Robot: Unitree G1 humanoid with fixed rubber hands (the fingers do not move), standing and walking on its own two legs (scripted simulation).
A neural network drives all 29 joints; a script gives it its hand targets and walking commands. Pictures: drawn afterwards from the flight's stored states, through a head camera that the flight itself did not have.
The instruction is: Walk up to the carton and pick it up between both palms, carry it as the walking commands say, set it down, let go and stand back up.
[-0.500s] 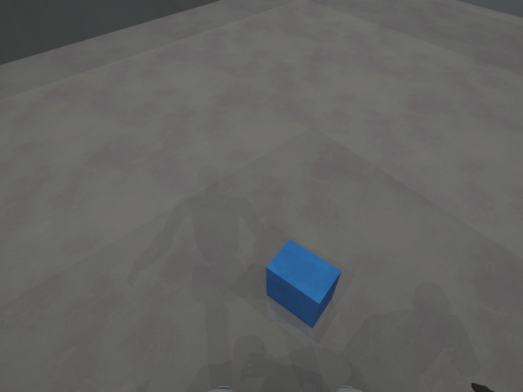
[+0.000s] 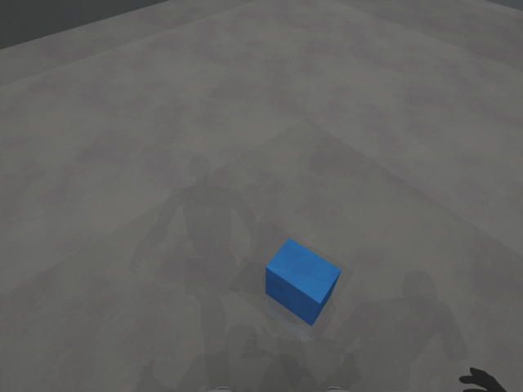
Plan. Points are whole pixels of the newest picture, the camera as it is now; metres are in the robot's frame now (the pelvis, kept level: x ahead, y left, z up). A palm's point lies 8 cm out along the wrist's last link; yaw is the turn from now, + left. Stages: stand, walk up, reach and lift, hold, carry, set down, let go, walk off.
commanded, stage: walk up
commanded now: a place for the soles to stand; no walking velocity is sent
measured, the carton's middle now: (300, 282) +0.57 -0.11 -0.62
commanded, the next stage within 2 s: none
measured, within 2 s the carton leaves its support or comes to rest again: neither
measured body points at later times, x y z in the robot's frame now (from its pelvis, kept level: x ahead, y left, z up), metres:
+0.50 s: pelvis +0.03 -0.03 +0.00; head +0.05 -0.06 +0.45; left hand +0.13 +0.34 -0.05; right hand +0.12 -0.36 -0.10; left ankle +0.03 +0.10 -0.70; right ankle +0.07 -0.18 -0.70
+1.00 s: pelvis +0.12 +0.06 +0.00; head +0.14 +0.05 +0.45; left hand +0.28 +0.41 -0.07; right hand +0.14 -0.29 -0.08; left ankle +0.19 +0.15 -0.70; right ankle +0.10 -0.12 -0.65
